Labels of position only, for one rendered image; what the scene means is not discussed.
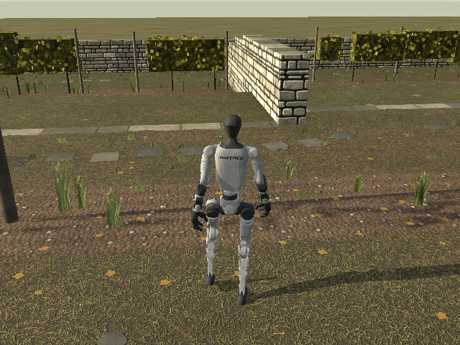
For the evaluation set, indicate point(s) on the robot left upper arm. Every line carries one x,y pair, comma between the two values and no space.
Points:
206,161

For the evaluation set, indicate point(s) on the robot left thigh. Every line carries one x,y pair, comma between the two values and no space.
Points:
212,214

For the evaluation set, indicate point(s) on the right robot hand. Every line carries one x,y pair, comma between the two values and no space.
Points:
263,206

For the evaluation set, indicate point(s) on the robot right forearm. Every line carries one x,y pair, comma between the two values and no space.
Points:
263,192

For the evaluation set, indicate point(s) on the right robot shin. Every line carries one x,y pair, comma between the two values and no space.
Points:
243,271

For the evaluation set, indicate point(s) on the robot right upper arm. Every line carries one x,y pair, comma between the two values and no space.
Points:
253,153

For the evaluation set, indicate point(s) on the left robot hand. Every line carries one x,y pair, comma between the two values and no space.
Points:
196,222

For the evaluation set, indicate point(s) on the robot left forearm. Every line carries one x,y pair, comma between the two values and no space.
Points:
199,196

